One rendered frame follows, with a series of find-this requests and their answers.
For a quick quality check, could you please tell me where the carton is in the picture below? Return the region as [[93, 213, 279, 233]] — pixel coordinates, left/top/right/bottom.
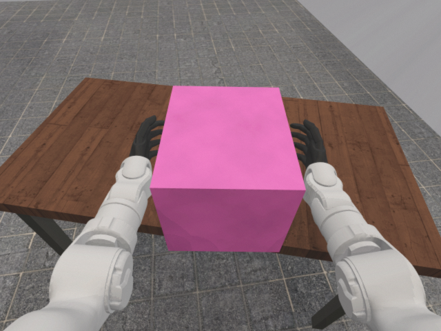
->
[[150, 86, 306, 252]]

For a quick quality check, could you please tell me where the robot right forearm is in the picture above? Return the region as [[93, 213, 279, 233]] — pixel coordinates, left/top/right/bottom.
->
[[303, 162, 426, 305]]

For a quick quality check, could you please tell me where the robot right upper arm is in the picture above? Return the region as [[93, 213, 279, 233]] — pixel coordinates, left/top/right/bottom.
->
[[335, 249, 441, 331]]

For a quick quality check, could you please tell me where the table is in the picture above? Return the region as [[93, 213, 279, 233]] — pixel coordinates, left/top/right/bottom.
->
[[0, 77, 441, 330]]

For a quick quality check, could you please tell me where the right robot hand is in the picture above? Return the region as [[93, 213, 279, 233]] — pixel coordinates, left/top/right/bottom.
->
[[290, 119, 328, 169]]

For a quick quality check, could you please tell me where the robot left forearm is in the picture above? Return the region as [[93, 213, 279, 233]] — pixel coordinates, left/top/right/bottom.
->
[[49, 156, 152, 298]]

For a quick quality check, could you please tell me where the left robot hand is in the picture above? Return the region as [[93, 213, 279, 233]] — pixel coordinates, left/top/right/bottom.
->
[[129, 115, 165, 160]]

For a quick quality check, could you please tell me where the robot left upper arm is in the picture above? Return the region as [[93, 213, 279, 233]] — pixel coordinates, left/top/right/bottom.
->
[[4, 244, 133, 331]]

